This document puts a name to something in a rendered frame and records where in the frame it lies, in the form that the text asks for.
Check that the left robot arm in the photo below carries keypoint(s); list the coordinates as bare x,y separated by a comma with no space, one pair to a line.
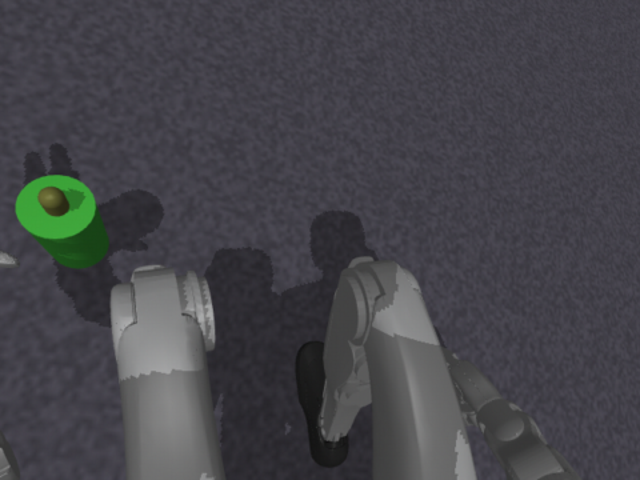
9,469

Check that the right robot foot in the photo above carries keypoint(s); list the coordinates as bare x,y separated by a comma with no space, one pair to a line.
310,378

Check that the right robot arm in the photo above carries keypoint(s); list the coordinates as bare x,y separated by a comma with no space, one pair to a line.
518,444

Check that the left robot hand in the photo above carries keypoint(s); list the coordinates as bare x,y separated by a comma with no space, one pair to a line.
8,261

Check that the bottle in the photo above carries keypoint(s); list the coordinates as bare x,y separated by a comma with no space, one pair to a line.
60,212

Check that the right robot hand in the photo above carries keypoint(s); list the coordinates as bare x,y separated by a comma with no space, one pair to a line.
473,388

